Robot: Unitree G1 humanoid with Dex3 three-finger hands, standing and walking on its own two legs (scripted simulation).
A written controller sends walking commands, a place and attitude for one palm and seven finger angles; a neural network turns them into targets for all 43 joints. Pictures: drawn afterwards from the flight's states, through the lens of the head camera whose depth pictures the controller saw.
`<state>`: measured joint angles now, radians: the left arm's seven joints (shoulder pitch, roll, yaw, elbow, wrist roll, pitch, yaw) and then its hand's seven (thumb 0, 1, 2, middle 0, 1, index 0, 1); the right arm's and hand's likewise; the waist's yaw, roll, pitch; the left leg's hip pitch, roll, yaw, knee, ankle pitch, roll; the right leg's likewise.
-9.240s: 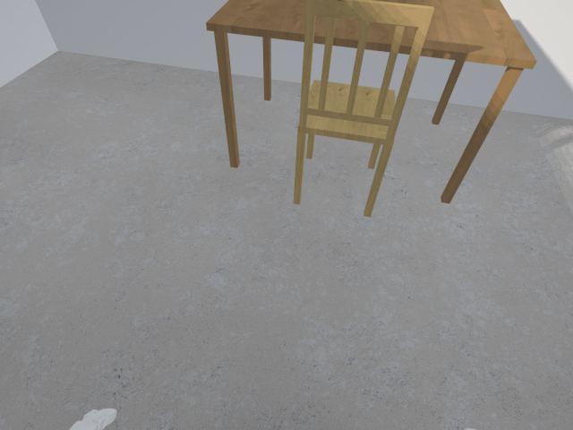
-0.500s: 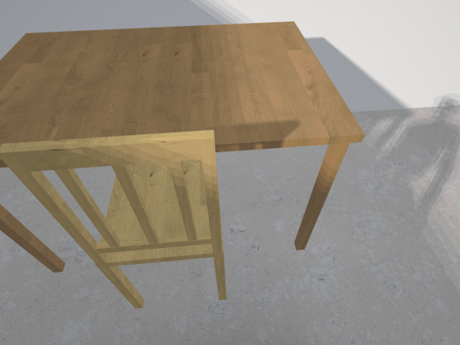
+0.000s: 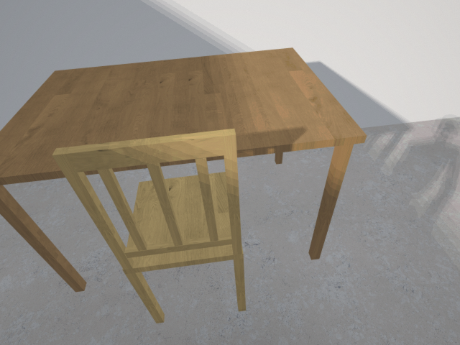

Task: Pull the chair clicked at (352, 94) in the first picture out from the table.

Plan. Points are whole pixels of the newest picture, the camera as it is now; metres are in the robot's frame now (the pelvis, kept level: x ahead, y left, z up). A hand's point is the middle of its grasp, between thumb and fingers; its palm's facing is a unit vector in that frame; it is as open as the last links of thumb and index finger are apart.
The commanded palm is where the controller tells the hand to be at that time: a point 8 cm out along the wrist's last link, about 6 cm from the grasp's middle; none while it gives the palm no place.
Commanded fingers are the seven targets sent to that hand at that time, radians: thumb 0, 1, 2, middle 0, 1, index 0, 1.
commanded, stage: come to a stop and stand still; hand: left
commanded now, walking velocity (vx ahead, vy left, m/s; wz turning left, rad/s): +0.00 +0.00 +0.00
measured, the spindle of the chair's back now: (167, 208) +0.47 +0.20 -0.06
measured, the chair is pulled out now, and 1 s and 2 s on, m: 0.00 0.00 0.00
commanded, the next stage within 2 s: look again from close up in 0.36 s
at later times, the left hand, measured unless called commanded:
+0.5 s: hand out of the picture -0.03 +0.18 -0.15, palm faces +0.04 -0.97 -0.23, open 7.3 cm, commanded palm none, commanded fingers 0.00 0.90 0.90 -0.20 -0.30 -0.20 -0.30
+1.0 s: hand out of the picture +0.00 +0.15 -0.15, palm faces +0.04 -0.98 -0.20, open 7.3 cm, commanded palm none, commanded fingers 0.00 0.90 0.90 -0.20 -0.30 -0.20 -0.30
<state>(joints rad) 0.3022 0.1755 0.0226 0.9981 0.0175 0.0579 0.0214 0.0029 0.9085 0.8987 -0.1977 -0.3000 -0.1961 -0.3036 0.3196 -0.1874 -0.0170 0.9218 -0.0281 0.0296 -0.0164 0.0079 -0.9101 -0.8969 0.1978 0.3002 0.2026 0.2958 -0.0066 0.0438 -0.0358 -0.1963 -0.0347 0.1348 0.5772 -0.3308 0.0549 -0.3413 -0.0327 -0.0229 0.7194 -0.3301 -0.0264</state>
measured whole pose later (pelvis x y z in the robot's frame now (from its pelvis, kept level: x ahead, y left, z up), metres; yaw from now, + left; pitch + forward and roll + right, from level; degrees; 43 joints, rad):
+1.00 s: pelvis +0.02 -0.02 +0.02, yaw +2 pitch +0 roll +1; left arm 0.31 0.12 -0.02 1.13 0.01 -0.02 0.03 0.02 0.93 0.90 -0.20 -0.30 -0.20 -0.30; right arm 0.31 -0.15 0.03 1.11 -0.01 -0.03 -0.03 0.00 -0.91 -0.90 0.20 0.30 0.20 0.30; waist -0.01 0.03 0.02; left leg -0.14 -0.01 0.09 0.38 -0.24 0.02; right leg -0.22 0.03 -0.03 0.43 -0.20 -0.06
